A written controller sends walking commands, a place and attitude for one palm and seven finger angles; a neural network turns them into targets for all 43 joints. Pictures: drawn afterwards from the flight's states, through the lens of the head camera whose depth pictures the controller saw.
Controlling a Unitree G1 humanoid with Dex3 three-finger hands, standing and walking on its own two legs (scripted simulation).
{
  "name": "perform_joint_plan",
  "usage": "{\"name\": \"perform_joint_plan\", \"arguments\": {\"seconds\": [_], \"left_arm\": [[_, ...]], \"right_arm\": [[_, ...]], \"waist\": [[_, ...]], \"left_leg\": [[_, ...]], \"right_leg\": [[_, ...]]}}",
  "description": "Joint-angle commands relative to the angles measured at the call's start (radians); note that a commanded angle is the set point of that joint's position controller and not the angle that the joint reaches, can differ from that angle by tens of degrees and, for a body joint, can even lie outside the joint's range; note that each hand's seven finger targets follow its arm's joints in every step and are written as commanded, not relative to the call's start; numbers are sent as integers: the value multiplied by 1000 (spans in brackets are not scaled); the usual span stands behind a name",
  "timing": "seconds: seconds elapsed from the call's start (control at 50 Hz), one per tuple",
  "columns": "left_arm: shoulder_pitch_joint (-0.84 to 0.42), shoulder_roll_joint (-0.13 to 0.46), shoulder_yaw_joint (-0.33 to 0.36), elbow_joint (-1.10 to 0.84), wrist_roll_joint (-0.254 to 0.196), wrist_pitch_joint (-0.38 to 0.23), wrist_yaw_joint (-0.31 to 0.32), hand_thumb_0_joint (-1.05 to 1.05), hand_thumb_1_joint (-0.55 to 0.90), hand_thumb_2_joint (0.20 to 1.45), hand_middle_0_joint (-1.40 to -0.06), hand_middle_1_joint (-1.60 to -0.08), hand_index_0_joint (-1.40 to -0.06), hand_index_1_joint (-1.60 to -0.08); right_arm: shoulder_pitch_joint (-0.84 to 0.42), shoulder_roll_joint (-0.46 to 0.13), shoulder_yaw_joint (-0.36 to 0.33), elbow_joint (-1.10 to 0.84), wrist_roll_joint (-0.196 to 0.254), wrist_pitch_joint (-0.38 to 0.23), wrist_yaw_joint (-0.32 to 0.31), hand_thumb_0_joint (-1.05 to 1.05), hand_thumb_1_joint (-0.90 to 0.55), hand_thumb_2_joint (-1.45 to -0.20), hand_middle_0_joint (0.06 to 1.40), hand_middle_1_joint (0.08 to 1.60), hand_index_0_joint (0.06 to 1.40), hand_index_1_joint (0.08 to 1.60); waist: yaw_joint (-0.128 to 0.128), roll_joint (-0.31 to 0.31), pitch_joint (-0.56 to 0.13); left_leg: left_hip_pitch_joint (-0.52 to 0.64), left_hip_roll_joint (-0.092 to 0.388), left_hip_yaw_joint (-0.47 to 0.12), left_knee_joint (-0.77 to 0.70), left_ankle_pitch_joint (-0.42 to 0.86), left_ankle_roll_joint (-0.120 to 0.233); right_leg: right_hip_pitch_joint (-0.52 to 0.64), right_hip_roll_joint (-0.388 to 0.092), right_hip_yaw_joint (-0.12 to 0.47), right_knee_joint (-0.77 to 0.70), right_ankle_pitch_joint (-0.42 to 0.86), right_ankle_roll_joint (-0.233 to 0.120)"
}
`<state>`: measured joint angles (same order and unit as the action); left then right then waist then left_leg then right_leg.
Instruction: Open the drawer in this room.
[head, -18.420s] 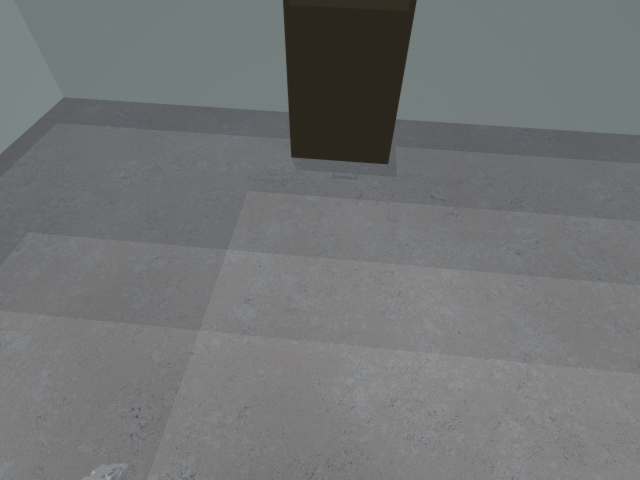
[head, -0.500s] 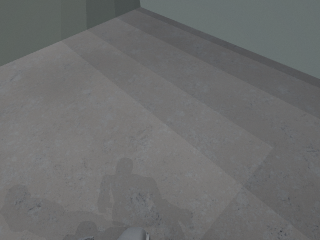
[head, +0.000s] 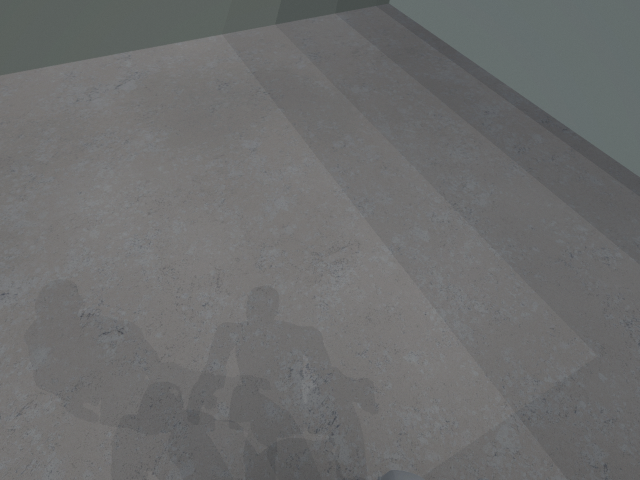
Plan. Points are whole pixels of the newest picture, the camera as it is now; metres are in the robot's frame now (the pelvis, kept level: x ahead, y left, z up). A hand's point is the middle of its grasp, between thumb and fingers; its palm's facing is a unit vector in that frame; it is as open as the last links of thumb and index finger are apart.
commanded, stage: turn or walk to find it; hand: left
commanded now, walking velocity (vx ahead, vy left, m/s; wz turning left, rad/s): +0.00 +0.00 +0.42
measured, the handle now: out of the picture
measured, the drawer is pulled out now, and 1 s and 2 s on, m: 0.00 0.00 0.00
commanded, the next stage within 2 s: none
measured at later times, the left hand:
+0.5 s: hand out of the picture -0.02 +0.17 -0.17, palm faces +0.27 -0.93 -0.23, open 7.4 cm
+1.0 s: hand out of the picture -0.04 +0.23 -0.16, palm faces +0.44 -0.87 -0.24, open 7.4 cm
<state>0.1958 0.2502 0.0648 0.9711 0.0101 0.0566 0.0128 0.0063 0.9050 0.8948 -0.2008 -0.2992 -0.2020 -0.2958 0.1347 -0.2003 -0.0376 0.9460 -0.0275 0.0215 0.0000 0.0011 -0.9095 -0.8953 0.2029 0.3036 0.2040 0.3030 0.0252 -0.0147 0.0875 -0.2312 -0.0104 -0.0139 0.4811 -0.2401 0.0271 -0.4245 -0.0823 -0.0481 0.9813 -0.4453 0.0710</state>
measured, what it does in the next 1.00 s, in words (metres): steps on the spot, turning left: right foot, then left foot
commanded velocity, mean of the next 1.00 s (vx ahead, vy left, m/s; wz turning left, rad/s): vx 0.00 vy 0.00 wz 0.42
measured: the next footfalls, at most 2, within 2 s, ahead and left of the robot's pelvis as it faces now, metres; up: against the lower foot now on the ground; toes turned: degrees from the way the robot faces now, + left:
right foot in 0.16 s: +0.03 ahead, -0.14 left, +0.00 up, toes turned +0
left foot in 0.58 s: -0.04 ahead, +0.10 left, +0.00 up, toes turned +20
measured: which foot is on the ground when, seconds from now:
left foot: down 0.00-0.18, up 0.20-0.56, down 0.58-1.00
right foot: up 0.00-0.14, down 0.16-0.58, up 0.60-1.00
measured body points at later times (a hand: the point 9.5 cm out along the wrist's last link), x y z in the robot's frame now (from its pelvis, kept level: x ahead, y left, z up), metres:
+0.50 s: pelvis -0.02 -0.03 +0.00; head +0.02 -0.02 +0.44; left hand -0.04 +0.22 -0.15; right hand +0.10 -0.26 -0.16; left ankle -0.08 +0.10 -0.70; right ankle -0.01 -0.14 -0.74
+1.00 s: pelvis -0.05 +0.00 +0.00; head -0.02 +0.02 +0.45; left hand -0.06 +0.27 -0.14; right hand +0.11 -0.20 -0.14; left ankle -0.07 +0.09 -0.74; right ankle +0.00 -0.15 -0.69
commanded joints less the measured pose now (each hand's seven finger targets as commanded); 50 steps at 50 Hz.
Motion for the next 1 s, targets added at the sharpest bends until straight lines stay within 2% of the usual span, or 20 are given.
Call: {"name": "perform_joint_plan", "arguments": {"seconds": [0.0,0.06,0.1,0.12,0.14,0.16,0.18,0.22,0.26,0.42,0.48,0.52,0.54,0.56,0.58,0.62,0.66,0.7,0.9,0.98], "left_arm": [[-26,49,7,-85,3,-24,1,0,900,900,-200,-300,-200,-300],[20,46,6,-83,-1,-33,3,0,900,900,-200,-300,-200,-300],[87,55,8,-68,0,-46,6,0,900,900,-200,-300,-200,-300],[118,88,15,-64,5,-56,11,0,900,900,-200,-300,-200,-300],[124,168,31,-66,20,-65,19,0,900,900,-200,-300,-200,-300],[115,214,37,-85,21,-61,17,0,900,900,-200,-300,-200,-300],[82,187,45,-96,14,-65,23,0,900,900,-200,-300,-200,-300],[-12,130,27,-116,12,-64,21,0,900,900,-200,-300,-200,-300],[-34,99,18,-123,14,-68,22,0,900,900,-200,-300,-200,-300],[112,157,30,-62,23,-65,17,0,900,900,-200,-300,-200,-300],[87,175,41,-53,23,-59,18,0,900,900,-200,-300,-200,-300],[65,168,41,-49,12,-51,15,0,900,900,-200,-300,-200,-300],[70,139,37,-57,3,-44,12,0,900,900,-200,-300,-200,-300],[66,73,21,-86,-1,-38,5,0,900,900,-200,-300,-200,-300],[1,55,5,-111,7,-26,12,0,900,900,-200,-300,-200,-300],[-58,68,14,-93,3,-18,13,0,900,900,-200,-300,-200,-300],[-20,68,17,-59,6,-25,-1,0,900,900,-200,-300,-200,-300],[1,66,16,-48,5,-25,-2,0,900,900,-200,-300,-200,-300],[-91,52,7,-101,2,-26,6,0,900,900,-200,-300,-200,-300],[-68,42,3,-109,-3,-33,8,0,900,900,-200,-300,-200,-300]], "right_arm": [[37,-213,-59,-49,1,-4,-15,0,-900,-900,200,300,200,300],[12,-215,-65,-60,0,2,-11,0,-900,-900,200,300,200,300],[-1,-201,-66,-69,6,4,-9,0,-900,-900,200,300,200,300],[7,-168,-65,-75,14,2,-5,0,-900,-900,200,300,200,300],[21,-108,-54,-92,21,-1,1,0,-900,-900,200,300,200,300],[-13,-107,-57,-118,16,6,3,0,-900,-900,200,300,200,300],[-22,-133,-67,-106,6,24,-1,0,-900,-900,200,300,200,300],[13,-131,-71,-66,5,33,9,0,-900,-900,200,300,200,300],[51,-112,-64,-41,6,34,16,0,-900,-900,200,300,200,300],[-51,-84,-35,-53,17,22,14,0,-900,-900,200,300,200,300],[-11,-82,-29,-44,21,10,9,0,-900,-900,200,300,200,300],[47,-101,-31,-29,18,0,9,0,-900,-900,200,300,200,300],[84,-151,-41,-23,15,-11,11,0,-900,-900,200,300,200,300],[122,-249,-64,-29,7,-16,8,0,-900,-900,200,300,200,300],[164,-286,-72,-13,8,-7,-3,0,-900,-900,200,300,200,300],[113,-239,-62,-11,4,-8,-25,0,-900,-900,200,300,200,300],[49,-195,-46,-33,5,-15,-27,0,-900,-900,200,300,200,300],[49,-193,-44,-33,9,-21,-26,0,-900,-900,200,300,200,300],[112,-197,-62,-32,2,-12,-19,0,-900,-900,200,300,200,300],[85,-200,-66,-42,-2,-4,-16,0,-900,-900,200,300,200,300]], "waist": [[-47,164,-104],[-27,179,-111],[6,141,-141],[18,57,-156],[18,-183,-149],[34,-239,-105],[27,-267,-87],[-27,-141,-37],[-43,-130,-56],[36,-182,-103],[17,-190,-134],[-20,-145,-142],[-44,-13,-177],[-62,284,-173],[-95,312,-153],[-77,258,-97],[-36,164,-92],[-28,141,-117],[-64,156,-125],[-48,170,-136]], "left_leg": [[83,245,-246,-139,346,150],[25,225,-280,-102,342,138],[-38,174,-264,-33,294,94],[-114,122,-223,42,190,48],[-288,-5,-86,220,-60,-21],[-312,-52,-39,427,-339,-45],[-316,-15,-91,585,-338,-39],[-330,12,-78,737,-218,-50],[-311,24,-44,738,-156,-68],[-229,26,56,386,-240,-83],[-144,26,90,215,-211,-71],[14,28,102,6,-32,-58],[160,98,11,-101,119,-31],[269,335,-302,-130,426,64],[196,420,-361,-163,510,153],[131,350,-316,-152,468,166],[120,277,-220,-141,482,138],[152,251,-182,-141,521,128],[165,244,-297,-136,451,158],[86,218,-341,-109,446,150]], "right_leg": [[-3,10,2,-111,-11,3],[110,40,-15,-289,29,-6],[255,44,-29,-505,192,-10],[359,-16,22,-620,258,-23],[446,-237,252,-678,303,-101],[333,-400,344,-711,394,-209],[245,-387,351,-730,341,-243],[210,-289,196,-699,340,-211],[228,-240,84,-669,427,-180],[382,-270,13,-601,685,-210],[385,-282,-12,-549,682,-199],[289,-256,-72,-462,578,-132],[170,-211,-109,-334,442,-80],[-75,-75,-151,-139,-8,-7],[-101,-42,-65,-6,-215,-3],[-132,-43,26,111,-116,-8],[-119,-36,24,138,-2,-3],[-108,-29,24,136,34,7],[-71,7,34,-58,-1,15],[65,45,19,-249,3,-3]]}}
